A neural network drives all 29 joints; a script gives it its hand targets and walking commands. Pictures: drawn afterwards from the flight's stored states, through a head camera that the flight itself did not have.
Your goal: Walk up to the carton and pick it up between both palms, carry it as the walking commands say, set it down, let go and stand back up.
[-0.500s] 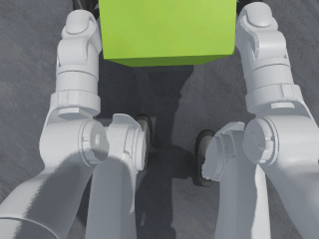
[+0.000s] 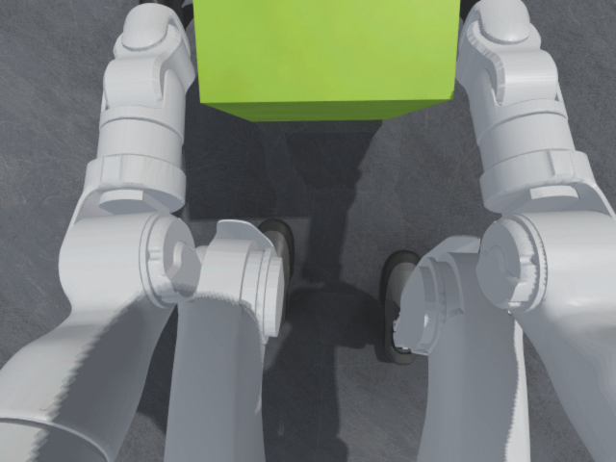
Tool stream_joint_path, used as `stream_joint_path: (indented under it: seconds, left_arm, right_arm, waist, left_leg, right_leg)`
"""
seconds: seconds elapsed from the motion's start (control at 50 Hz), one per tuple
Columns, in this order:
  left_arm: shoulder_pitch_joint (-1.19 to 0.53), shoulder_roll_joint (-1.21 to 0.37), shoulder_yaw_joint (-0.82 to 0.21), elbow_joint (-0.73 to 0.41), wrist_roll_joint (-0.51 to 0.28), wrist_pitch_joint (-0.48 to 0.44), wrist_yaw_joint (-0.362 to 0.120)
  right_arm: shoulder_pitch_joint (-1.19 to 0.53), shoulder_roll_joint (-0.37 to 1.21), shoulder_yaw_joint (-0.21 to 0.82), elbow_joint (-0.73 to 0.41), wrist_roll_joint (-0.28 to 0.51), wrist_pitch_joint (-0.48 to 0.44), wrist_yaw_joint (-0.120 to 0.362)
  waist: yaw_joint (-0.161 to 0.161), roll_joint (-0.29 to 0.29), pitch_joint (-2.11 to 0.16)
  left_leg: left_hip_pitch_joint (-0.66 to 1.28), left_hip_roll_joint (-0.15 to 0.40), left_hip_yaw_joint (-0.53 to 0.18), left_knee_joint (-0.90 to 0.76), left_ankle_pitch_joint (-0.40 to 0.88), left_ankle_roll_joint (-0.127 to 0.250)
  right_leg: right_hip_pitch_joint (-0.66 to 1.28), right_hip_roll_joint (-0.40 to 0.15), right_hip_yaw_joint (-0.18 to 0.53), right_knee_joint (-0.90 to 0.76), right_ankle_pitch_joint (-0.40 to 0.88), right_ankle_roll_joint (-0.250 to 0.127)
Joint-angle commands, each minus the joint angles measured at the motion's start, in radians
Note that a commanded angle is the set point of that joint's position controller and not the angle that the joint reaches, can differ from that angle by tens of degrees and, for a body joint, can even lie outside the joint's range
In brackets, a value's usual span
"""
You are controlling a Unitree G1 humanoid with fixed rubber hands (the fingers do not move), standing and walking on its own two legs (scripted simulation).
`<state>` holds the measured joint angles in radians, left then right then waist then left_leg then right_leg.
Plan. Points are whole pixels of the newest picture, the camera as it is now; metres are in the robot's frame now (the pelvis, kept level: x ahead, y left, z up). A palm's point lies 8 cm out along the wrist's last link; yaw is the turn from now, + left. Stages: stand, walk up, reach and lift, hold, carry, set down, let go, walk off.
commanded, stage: set down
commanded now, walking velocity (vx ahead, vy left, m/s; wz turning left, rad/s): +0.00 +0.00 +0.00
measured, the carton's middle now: (321, 25) +0.54 +0.07 -0.22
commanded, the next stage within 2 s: none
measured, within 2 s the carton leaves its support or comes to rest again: rests again in 0.46 s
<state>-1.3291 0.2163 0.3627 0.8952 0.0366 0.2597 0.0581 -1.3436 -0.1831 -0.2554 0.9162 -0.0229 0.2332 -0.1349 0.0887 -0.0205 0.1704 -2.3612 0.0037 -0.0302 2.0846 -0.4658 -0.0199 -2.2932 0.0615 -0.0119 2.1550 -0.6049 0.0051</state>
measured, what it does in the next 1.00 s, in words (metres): stands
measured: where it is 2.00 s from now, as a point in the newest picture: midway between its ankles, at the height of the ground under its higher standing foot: (335, 309)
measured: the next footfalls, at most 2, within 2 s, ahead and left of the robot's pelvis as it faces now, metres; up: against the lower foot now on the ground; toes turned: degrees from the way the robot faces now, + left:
none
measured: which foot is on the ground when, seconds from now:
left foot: down 0.00-1.00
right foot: down 0.00-1.00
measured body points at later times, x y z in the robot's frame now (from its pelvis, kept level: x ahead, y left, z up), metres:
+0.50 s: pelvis +0.00 +0.00 -0.01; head +0.36 +0.02 +0.26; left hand +0.54 +0.23 -0.16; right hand +0.56 -0.09 -0.17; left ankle +0.13 +0.13 -0.35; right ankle +0.10 -0.11 -0.35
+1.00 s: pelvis +0.00 +0.00 -0.01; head +0.36 +0.02 +0.25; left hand +0.54 +0.23 -0.17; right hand +0.56 -0.08 -0.17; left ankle +0.13 +0.13 -0.35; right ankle +0.10 -0.11 -0.35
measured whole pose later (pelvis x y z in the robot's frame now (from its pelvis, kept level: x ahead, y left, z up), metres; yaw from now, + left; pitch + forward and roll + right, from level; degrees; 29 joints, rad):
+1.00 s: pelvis +0.00 +0.00 -0.01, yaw +0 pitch +39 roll +0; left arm -1.37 0.28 0.38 1.00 0.02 0.20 0.01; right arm -1.39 -0.17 -0.29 0.94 -0.09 0.21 -0.06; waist 0.08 0.00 0.25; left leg -2.35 0.00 -0.01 2.14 -0.48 -0.01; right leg -2.28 0.07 0.01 2.22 -0.62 0.02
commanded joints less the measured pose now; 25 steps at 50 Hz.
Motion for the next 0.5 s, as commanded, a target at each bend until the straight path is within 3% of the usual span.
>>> stream_joint_path:
  seconds: [0.0,0.16,0.48]
  left_arm:
    - [-0.551,-0.958,-0.365,-0.116,-0.122,-0.035,-0.282]
    - [-0.553,-0.974,-0.369,-0.104,-0.147,-0.045,-0.283]
    - [-0.509,-0.943,-0.325,-0.024,-0.124,-0.051,-0.294]
  right_arm:
    - [-0.63,0.911,0.367,-0.143,0.099,-0.043,0.27]
    - [-0.656,0.894,0.385,-0.166,0.109,-0.058,0.272]
    - [-0.567,0.872,0.339,-0.089,0.065,-0.053,0.283]
  waist:
    - [0.006,-0.043,-1.168]
    - [-0.004,-0.054,-1.174]
    - [-0.01,-0.059,-1.011]
  left_leg:
    - [0.716,-0.096,0.105,-0.086,0.304,0.002]
    - [0.722,-0.099,0.097,-0.065,0.333,0.003]
    - [0.637,-0.095,0.09,-0.056,0.269,0.004]
  right_leg:
    - [0.489,0.098,-0.05,-0.192,0.284,-0.008]
    - [0.49,0.095,-0.058,-0.168,0.303,-0.009]
    - [0.416,0.084,-0.05,-0.161,0.246,-0.01]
